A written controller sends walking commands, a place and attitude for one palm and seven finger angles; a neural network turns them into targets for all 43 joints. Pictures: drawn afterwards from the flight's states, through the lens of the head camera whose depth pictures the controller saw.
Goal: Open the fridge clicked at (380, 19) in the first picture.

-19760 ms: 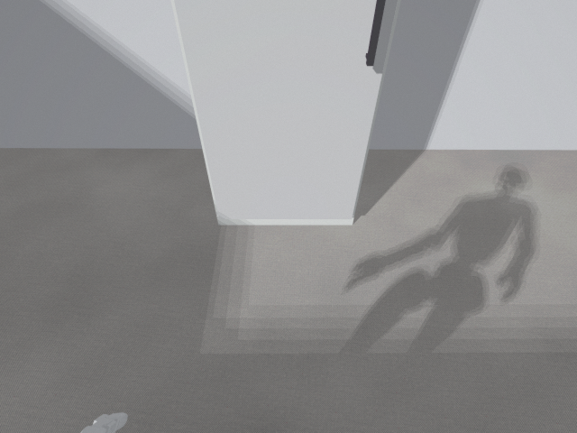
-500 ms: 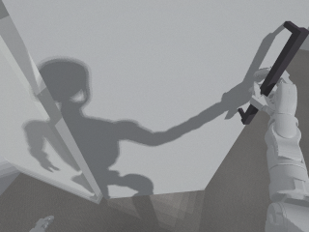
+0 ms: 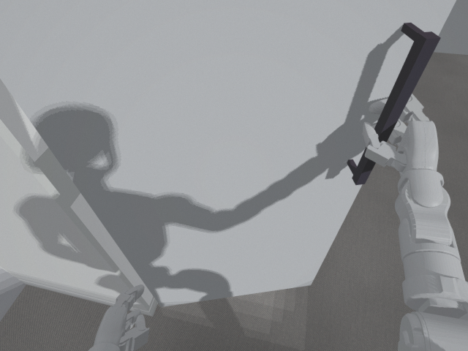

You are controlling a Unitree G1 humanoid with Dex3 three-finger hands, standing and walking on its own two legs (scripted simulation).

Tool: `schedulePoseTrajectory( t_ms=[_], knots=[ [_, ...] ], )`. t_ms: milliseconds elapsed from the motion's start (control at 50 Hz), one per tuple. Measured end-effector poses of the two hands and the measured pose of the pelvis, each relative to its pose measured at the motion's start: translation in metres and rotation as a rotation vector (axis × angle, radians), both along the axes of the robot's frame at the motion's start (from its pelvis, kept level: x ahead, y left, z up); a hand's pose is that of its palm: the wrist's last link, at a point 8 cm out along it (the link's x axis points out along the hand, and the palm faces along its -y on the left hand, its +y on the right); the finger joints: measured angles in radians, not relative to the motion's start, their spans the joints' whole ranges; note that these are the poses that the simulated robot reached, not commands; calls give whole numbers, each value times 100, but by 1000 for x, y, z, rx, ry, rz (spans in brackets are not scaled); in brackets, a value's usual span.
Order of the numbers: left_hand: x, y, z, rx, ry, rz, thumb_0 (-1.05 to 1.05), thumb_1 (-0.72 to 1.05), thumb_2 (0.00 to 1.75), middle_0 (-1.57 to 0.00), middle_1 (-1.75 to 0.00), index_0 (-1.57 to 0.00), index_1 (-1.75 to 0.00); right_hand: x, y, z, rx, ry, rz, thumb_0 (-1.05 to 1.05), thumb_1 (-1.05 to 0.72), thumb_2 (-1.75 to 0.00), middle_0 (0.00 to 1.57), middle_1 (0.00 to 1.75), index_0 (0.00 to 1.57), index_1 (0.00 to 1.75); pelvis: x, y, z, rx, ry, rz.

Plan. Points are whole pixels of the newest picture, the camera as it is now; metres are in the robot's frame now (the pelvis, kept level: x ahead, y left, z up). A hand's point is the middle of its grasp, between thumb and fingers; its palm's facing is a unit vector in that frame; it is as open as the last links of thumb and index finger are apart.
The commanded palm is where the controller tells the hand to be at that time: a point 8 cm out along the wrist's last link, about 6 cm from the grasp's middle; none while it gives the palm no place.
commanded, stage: loosen the grip on the handle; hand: right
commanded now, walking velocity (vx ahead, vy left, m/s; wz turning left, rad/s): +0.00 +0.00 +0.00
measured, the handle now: (379, 117) +0.44 -0.22 +0.18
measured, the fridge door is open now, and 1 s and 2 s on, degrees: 70 69 69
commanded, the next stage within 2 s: slip the hand off the handle in 0.48 s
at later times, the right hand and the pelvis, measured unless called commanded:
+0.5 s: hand (372, 151) +0.40 -0.20 +0.15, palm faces +0.19 +0.97 -0.16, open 14.2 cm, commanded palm +0.36 -0.25 +0.16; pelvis +0.00 +0.02 -0.01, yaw +4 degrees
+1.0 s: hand (415, 156) +0.39 -0.27 +0.15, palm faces +0.26 +0.96 -0.14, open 14.7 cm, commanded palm +0.36 -0.30 +0.16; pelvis +0.04 +0.00 -0.01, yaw +4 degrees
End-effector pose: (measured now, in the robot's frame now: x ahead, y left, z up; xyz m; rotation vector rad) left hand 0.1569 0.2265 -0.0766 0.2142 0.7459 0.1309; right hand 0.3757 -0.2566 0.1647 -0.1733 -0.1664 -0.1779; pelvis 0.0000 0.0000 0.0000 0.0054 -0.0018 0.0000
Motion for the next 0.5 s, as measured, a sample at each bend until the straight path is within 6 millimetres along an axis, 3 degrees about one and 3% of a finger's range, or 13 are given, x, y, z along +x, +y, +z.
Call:
schedulePoseTrajectory(
  t_ms=[120,300,400,500],
  knots=[
    [-18,31,7,48,-66,10,1,90,90,-21,-30,-21,-30,-15,2,-1,26,-47,-61,-4,-30,-63,46,140,35,136,-9,7,-6,5,3,-11],
    [-81,58,-21,79,117,75,1,90,90,-21,-30,-20,-30,-14,4,-7,-54,-97,4,-1,32,-32,45,139,35,133,-21,19,-14,3,30,24],
    [-103,60,-31,60,168,135,1,90,90,-21,-30,-20,-30,-12,2,-7,-32,-97,16,0,47,-24,45,136,34,128,-15,21,-14,7,39,63],
    [-100,57,-36,47,169,153,2,90,90,-21,-30,-20,-30,-9,3,-9,-22,-100,14,-1,53,-21,44,131,30,122,-5,20,-14,5,51,76]
  ],
)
